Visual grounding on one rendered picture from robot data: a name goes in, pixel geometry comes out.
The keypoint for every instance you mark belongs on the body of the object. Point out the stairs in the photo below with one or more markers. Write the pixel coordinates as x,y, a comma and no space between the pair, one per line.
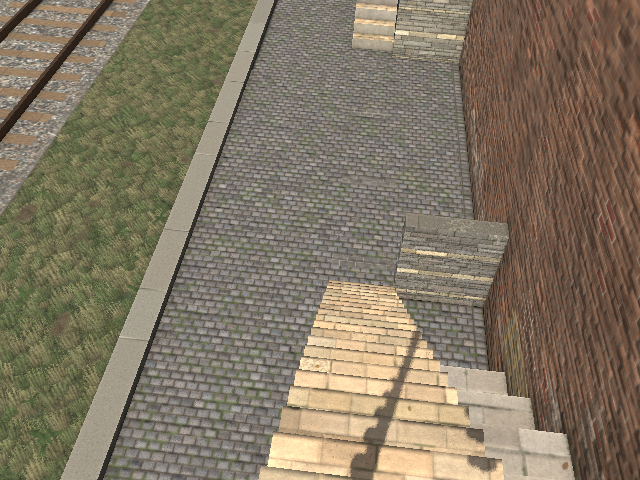
369,401
374,24

